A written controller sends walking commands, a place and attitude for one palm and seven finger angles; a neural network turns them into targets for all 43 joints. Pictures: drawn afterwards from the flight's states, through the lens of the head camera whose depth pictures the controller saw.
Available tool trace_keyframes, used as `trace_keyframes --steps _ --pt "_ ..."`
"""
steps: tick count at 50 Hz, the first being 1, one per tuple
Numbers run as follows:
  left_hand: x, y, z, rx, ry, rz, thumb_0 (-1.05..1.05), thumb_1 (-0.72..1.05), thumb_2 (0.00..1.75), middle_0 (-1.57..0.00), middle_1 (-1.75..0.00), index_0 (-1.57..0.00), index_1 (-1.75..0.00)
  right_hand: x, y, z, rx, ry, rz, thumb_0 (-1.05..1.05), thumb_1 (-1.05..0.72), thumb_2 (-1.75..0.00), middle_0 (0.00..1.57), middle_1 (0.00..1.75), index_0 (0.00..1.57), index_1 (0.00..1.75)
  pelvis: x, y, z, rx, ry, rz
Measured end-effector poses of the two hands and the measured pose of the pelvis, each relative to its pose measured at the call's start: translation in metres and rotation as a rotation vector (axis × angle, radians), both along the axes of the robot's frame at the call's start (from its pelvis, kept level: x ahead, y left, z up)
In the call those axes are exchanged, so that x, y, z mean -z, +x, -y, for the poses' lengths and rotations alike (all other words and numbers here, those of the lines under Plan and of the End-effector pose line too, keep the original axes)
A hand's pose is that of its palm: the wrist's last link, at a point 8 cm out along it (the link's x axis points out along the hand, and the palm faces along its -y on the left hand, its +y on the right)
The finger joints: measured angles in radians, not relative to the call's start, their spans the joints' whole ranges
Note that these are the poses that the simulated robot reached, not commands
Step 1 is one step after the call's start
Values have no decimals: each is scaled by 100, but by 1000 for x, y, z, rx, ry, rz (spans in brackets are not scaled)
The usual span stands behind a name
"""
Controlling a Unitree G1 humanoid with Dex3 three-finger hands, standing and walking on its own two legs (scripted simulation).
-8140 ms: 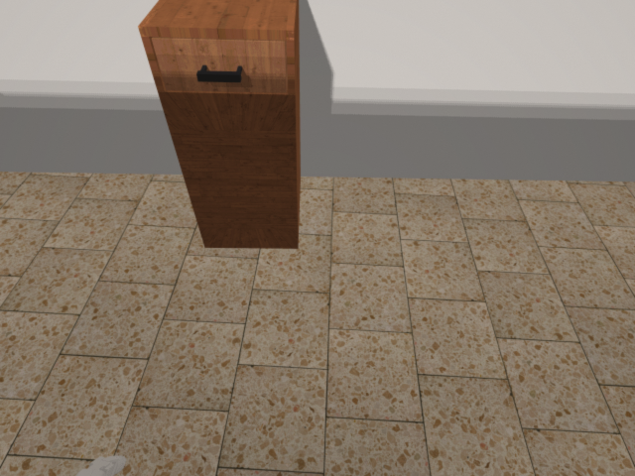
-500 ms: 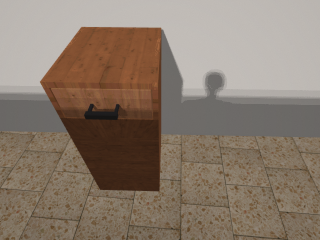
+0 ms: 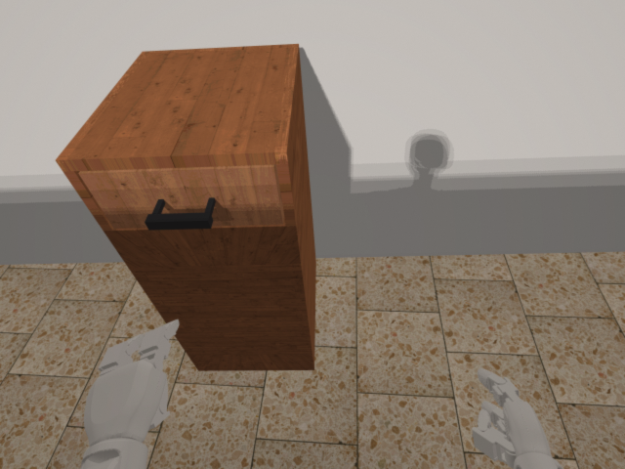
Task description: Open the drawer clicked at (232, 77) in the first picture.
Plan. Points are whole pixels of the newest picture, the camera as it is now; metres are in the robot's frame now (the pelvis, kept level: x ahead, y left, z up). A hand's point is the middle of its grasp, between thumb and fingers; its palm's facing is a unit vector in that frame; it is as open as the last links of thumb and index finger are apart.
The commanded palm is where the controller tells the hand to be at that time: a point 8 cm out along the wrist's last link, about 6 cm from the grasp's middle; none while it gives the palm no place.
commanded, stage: raise the hand with hooked fingers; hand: left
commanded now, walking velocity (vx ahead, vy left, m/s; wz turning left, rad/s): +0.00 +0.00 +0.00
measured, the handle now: (182, 212) +0.52 +0.28 +0.02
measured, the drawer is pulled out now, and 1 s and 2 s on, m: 0.00 0.00 0.00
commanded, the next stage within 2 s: move the hooked fingers above the handle in 1.60 s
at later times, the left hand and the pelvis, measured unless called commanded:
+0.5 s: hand (152, 374) +0.23 +0.22 +0.02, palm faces -0.02 -0.10 -0.99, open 10.8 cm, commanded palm +0.21 +0.23 +0.08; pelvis +0.01 -0.03 +0.00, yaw +1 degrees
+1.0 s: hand (130, 290) +0.30 +0.25 +0.10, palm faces +0.10 -0.09 -0.99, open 13.5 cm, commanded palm +0.28 +0.26 +0.16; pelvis +0.02 +0.02 +0.02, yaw -1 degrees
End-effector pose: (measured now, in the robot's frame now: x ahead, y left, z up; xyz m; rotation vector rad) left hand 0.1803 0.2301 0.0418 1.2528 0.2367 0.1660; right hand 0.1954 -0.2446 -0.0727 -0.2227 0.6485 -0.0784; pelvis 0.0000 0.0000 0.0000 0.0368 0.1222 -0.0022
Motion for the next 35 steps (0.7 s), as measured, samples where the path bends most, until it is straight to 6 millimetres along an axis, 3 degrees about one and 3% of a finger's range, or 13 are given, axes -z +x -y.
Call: trace_keyframes --steps 5,9,12,16,21,28,35 --pt "19 -28 24 99 95 -42 1 64 78 -22 -47 -22 -48 -17 45 -4 -108 -14 31 1 -91 -90 20 30 20 30 7 0 16 6 15 -34" --pt "24 -50 17 87 185 -50 0 53 74 -24 -53 -24 -54 -12 66 -13 -193 -36 11 1 -91 -90 20 30 20 30 15 0 26 -22 11 -46" --pt "14 -44 4 55 231 8 0 46 71 -25 -58 -25 -58 1 71 -21 -221 -24 -10 1 -91 -90 20 30 20 30 20 0 31 -49 0 -47" --pt "-7 -17 -7 7 257 78 0 36 67 -26 -64 -26 -64 19 62 -30 -214 25 -60 1 -91 -90 20 30 20 30 22 1 34 -68 -9 -40" --pt "-26 16 -3 10 228 43 0 25 62 -27 -71 -26 -72 31 31 -31 -156 76 -164 1 -91 -90 20 30 21 30 10 8 32 -50 -3 -24" --pt "-40 37 5 138 215 4 0 9 55 -28 -82 -27 -82 35 -6 -7 -42 48 -251 1 -90 -90 21 30 21 30 -1 16 23 9 -2 -9" --pt "-59 57 -9 125 229 111 0 -7 48 -29 -92 -29 -93 30 -15 12 46 -1 -254 1 -91 -90 20 30 20 30 -4 18 9 10 -12 -1"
